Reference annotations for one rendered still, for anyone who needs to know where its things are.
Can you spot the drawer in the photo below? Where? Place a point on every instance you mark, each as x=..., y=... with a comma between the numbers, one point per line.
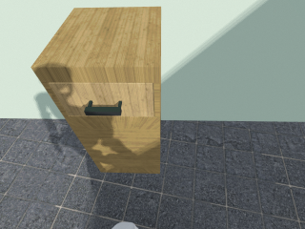
x=137, y=97

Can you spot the handle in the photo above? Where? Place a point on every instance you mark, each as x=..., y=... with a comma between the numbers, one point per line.
x=106, y=111

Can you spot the cabinet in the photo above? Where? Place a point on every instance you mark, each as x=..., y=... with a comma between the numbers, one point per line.
x=110, y=45

